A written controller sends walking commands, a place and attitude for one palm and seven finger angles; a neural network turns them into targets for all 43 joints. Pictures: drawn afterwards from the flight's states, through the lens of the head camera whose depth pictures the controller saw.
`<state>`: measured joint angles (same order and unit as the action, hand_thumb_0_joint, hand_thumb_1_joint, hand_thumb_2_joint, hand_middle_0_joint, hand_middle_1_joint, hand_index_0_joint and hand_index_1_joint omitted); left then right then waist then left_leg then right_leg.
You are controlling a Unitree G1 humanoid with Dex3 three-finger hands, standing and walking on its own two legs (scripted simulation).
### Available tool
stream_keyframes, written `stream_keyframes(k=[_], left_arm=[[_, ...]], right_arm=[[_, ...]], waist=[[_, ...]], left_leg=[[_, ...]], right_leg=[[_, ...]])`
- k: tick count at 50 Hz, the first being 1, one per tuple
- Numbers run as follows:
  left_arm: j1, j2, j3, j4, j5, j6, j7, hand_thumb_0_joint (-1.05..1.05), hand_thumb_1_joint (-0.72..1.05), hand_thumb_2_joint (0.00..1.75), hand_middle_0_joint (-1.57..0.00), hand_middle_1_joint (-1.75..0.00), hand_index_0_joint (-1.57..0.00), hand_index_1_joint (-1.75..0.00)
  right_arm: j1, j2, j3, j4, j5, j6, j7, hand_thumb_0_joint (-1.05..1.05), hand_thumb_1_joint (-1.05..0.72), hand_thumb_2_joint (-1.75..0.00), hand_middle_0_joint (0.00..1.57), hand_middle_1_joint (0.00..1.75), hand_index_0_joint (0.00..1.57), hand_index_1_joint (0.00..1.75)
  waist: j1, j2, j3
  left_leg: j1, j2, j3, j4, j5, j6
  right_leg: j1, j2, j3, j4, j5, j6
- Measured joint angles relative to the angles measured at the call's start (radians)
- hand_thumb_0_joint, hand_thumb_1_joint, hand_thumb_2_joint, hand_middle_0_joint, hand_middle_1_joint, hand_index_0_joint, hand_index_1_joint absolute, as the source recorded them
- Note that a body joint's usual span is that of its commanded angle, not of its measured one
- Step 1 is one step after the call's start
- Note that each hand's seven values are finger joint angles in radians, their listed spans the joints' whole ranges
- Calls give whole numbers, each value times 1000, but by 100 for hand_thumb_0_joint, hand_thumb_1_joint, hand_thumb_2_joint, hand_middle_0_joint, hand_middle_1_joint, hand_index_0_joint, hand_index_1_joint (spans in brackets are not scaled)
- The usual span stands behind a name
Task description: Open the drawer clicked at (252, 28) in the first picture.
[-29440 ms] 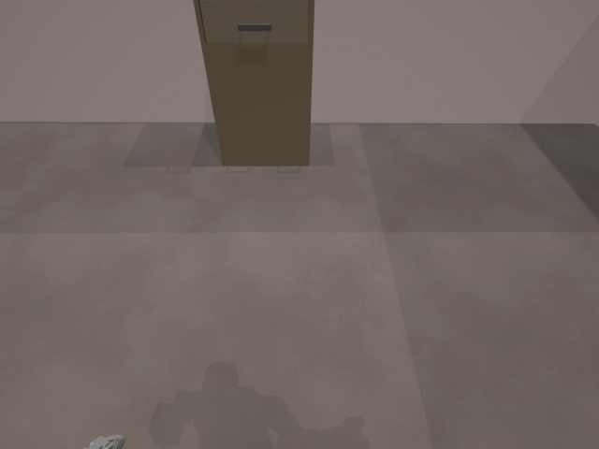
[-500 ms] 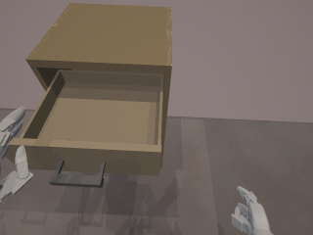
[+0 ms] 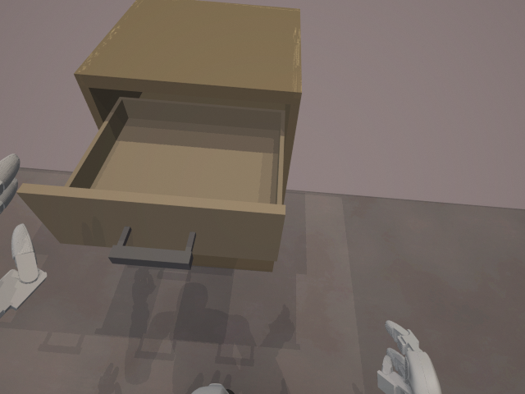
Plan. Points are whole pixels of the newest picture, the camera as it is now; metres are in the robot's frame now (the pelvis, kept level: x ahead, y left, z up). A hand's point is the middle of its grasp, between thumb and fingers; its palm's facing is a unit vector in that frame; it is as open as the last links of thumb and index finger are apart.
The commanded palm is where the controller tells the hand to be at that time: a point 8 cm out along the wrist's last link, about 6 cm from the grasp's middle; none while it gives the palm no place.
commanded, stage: step back with the hand held close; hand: left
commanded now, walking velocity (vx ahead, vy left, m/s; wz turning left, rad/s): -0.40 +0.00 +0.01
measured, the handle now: (155, 246) +0.35 +0.21 -0.02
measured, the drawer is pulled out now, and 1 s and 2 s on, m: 0.30 0.30 0.30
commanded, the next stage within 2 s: stop stepping back and stand still in 0.40 s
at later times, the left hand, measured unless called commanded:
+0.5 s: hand (67, 392) +0.11 +0.18 +0.16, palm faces +0.23 -0.85 -0.48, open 7.4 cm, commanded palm +0.03 +0.23 +0.19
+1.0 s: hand out of the picture -0.05 +0.14 +0.16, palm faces +0.32 -0.84 -0.45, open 7.4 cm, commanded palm -0.11 +0.20 +0.19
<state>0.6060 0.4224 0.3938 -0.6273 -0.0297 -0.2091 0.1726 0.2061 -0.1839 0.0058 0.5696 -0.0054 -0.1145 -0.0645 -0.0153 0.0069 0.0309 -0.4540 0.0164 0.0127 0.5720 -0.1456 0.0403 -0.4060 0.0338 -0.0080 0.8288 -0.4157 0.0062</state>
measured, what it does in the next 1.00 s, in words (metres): walks backwards: right foot, then left foot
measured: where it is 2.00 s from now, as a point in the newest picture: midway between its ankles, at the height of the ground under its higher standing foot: outside the picture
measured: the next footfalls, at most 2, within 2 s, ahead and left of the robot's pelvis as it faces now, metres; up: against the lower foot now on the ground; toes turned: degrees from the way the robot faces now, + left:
right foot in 0.14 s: -0.08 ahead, -0.13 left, +0.00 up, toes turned -4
left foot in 0.38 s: -0.01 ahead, +0.06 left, +0.00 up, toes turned -1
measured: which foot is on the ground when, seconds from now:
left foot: down 0.00-0.20, up 0.22-0.36, down 0.38-0.66, up 0.68-0.94, down 0.96-1.00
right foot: up 0.00-0.12, down 0.14-0.40, up 0.42-0.62, down 0.64-1.00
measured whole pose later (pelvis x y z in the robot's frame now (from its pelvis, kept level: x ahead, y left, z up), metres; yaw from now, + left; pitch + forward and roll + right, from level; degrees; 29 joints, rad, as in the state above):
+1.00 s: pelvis -0.23 -0.08 +0.01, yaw +1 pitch +1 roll +2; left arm 0.68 0.37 0.30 -0.59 -0.02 -0.19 0.16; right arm 0.27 -0.26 -0.05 0.63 -0.01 -0.13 -0.07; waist -0.04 -0.05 -0.01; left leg -0.15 0.01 0.07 0.42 -0.28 0.01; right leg -0.38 -0.05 -0.11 0.56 -0.22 -0.04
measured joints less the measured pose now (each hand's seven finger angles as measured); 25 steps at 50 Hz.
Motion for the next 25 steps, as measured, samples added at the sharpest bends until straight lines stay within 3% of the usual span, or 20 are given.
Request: stream_keyframes(k=[3, 7, 11, 15, 17, 18, 19, 20, 22, 25], left_arm=[[22, 8, 23, -17, -15, -10, 1, 2, 89, 90, -21, -30, -21, -31], [13, 7, 14, -23, -31, -17, -14, 2, 89, 90, -20, -30, -21, -31], [-23, -8, -41, -17, -34, -22, -56, 2, 89, 90, -20, -30, -21, -31], [60, 14, -36, -35, -29, -40, -72, 2, 89, 90, -21, -30, -21, -31], [100, 11, -15, -25, -22, -38, -64, 2, 89, 90, -21, -30, -21, -31], [108, 7, -7, -16, -20, -34, -60, 2, 89, 90, -21, -30, -22, -31], [105, 3, -4, -10, -22, -26, -54, 2, 89, 90, -21, -30, -21, -31], [90, 5, -3, -5, -22, -17, -49, 2, 89, 90, -21, -30, -21, -31], [30, 19, -8, 19, -22, -4, -42, 2, 89, 90, -21, -30, -21, -31], [8, 7, -26, 17, -26, 12, -42, 2, 89, 90, -21, -30, -21, -31]], right_arm=[[-1, 16, 12, 12, -2, -22, 13, 1, -90, -90, 20, 30, 20, 30], [-39, 19, 32, 26, -6, -40, 25, 1, -90, -90, 20, 30, 20, 30], [-84, -12, 28, 45, 5, -24, 32, 1, -90, -90, 20, 30, 20, 30], [-47, -15, 14, 57, 34, 16, 18, 1, -90, -90, 20, 30, 20, 30], [-37, -20, 11, 54, 29, 40, -1, 1, -90, -90, 20, 30, 20, 30], [-38, -26, 10, 48, 27, 50, -10, 1, -90, -90, 20, 30, 20, 30], [-42, -38, 8, 39, 27, 56, -17, 1, -90, -90, 20, 30, 20, 30], [-51, -45, -2, 32, 25, 57, -20, 1, -90, -90, 20, 30, 20, 30], [-82, -32, -23, 34, 23, 49, -11, 1, -90, -90, 20, 30, 20, 30], [-105, -15, -22, 24, 7, 13, 11, 1, -90, -90, 20, 30, 20, 30]], waist=[[11, -10, -20], [22, -22, -12], [6, 55, 51], [-2, -13, 3], [-10, -39, -29], [-14, -41, -36], [-18, -29, -33], [-21, -21, -25], [-9, -52, 15], [5, -60, 49]], left_leg=[[-20, 17, 20, -29, 29, -9], [-65, 36, 47, -44, 67, -26], [-80, 82, -10, -40, 91, -43], [-74, -15, -15, 231, -230, -53], [-18, -38, 7, 193, -256, -58], [25, -40, 16, 113, -203, -60], [73, -29, 21, 13, -65, -59], [99, -25, 19, -52, -26, -33], [96, -41, 28, -70, -34, -7], [87, -25, 35, -89, -9, -12]], right_leg=[[58, -7, -8, -23, -44, 0], [172, -18, -10, -216, 1, -3], [219, 48, -50, -338, 62, -37], [202, -1, -34, -329, 73, -47], [189, -19, -25, -339, 85, -45], [178, -21, -27, -333, 92, -42], [163, -14, -38, -312, 96, -37], [134, -10, -49, -269, 95, -28], [65, -20, -17, -139, 12, -23], [-10, -9, 7, 8, -79, -10]])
